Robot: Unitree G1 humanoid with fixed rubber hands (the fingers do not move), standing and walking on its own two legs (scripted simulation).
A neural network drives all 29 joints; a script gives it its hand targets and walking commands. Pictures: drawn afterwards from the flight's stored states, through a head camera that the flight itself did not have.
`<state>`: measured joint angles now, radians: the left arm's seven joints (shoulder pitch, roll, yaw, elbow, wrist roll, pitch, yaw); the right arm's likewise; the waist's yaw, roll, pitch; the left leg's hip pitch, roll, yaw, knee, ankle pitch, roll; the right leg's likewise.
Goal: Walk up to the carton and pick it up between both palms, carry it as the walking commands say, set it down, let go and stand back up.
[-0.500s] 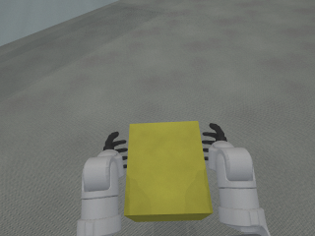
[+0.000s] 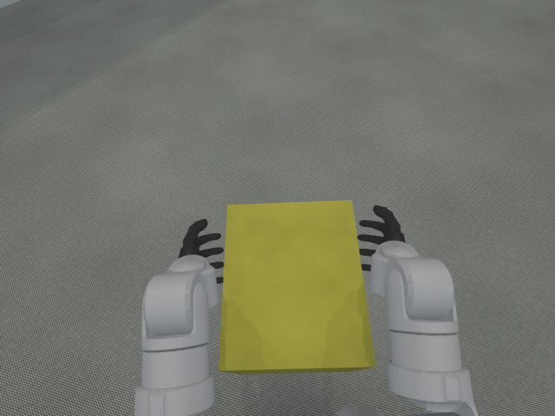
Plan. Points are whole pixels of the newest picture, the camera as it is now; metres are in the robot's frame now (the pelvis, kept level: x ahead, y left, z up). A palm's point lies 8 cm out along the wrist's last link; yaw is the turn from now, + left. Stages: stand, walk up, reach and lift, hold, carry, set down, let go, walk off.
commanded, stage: carry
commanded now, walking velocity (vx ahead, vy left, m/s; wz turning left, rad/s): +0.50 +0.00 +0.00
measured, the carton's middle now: (292, 291) +0.31 -0.01 -0.04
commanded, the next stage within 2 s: none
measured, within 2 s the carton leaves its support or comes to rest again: neither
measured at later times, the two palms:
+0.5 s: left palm (224, 124) +0.61 +0.10 +0.06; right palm (359, 106) +0.64 -0.16 +0.06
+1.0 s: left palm (213, 33) +0.94 +0.13 +0.07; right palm (320, 21) +0.95 -0.13 +0.09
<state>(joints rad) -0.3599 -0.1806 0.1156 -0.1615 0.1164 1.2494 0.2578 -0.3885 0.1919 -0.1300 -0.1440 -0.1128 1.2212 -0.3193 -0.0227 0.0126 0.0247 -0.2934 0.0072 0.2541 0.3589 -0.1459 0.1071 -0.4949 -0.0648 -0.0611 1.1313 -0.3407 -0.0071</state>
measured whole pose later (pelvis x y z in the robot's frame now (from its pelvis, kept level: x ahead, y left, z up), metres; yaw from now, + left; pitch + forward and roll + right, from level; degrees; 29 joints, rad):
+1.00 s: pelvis +0.64 +0.00 +0.01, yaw +1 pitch +5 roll -2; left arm -0.36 -0.18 0.11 -0.17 0.12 1.26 0.26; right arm -0.39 0.19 -0.12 -0.14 -0.11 1.22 -0.32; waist -0.02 0.00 -0.01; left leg -0.24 0.04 0.23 0.31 -0.16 0.07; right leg -0.55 -0.08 -0.07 0.98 -0.30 0.00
